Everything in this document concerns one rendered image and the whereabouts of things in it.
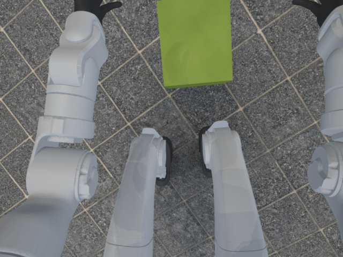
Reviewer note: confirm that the robot right forearm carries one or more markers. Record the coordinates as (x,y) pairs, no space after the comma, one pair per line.
(330,49)

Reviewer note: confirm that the carton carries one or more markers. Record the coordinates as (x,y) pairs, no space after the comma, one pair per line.
(196,42)

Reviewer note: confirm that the robot right upper arm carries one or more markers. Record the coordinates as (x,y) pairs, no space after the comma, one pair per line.
(325,176)

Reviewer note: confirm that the robot right hand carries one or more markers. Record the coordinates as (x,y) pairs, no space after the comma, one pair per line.
(321,11)

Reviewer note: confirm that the right robot thigh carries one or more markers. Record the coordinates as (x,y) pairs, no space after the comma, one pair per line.
(237,228)

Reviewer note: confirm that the robot thigh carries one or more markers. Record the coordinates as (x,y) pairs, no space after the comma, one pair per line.
(130,232)
(237,228)

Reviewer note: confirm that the robot left upper arm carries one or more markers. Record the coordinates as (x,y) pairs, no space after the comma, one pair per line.
(58,180)

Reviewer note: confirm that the left robot thigh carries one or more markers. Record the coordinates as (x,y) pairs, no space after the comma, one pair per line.
(130,232)

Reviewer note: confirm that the robot left hand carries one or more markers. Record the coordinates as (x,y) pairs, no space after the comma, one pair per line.
(93,6)

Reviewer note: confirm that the robot left forearm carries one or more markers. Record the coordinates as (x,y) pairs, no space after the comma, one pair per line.
(72,84)

